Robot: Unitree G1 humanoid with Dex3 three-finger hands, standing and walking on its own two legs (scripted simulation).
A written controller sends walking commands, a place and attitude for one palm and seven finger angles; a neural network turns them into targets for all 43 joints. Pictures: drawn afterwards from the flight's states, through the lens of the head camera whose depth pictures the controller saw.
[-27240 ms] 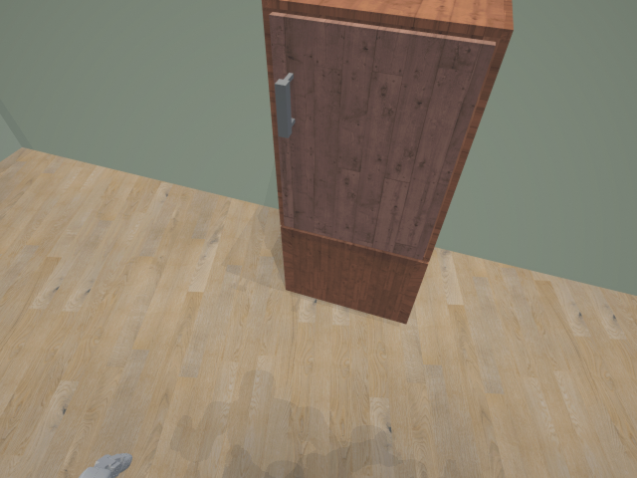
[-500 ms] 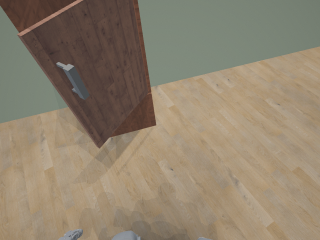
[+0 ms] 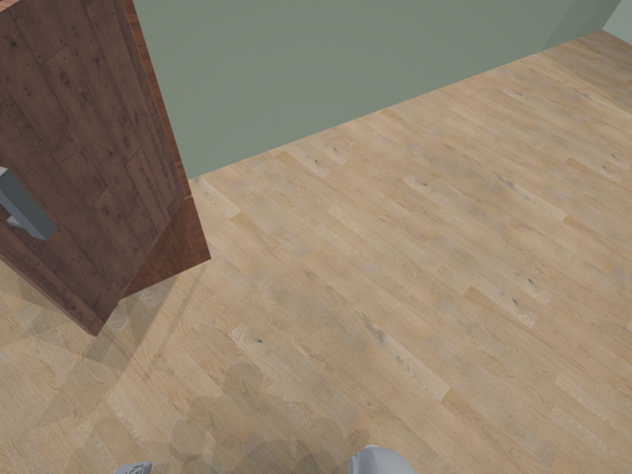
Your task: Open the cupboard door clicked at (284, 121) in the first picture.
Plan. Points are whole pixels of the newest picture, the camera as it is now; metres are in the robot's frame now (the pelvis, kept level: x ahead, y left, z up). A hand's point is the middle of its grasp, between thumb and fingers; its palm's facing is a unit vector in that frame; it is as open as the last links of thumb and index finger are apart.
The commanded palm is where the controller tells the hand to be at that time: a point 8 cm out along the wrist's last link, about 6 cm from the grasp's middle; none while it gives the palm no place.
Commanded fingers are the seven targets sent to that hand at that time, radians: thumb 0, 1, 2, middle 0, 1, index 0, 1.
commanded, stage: walk to a spot facing it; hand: left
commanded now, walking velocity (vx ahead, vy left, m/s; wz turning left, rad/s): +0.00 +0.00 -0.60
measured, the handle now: (7, 201) +0.40 +0.46 +0.04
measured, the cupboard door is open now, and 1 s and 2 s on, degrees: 43 43 43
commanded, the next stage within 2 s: turn to face it in 1.64 s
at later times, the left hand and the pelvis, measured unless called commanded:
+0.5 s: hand (229, 461) +0.14 +0.13 -0.16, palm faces -0.26 -0.94 -0.22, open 7.4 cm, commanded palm none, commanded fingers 0.00 0.90 0.90 -0.20 -0.30 -0.20 -0.30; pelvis +0.03 -0.04 +0.00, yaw -17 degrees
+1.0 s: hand (360, 309) +0.40 -0.06 -0.17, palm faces -0.65 -0.74 -0.18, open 7.4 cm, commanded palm none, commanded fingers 0.00 0.90 0.90 -0.20 -0.30 -0.20 -0.30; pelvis +0.17 -0.12 -0.02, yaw -36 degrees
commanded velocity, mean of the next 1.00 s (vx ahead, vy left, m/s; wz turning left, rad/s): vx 0.23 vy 0.00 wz -0.58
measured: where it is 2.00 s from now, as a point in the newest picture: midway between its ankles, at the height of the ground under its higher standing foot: (450, 369)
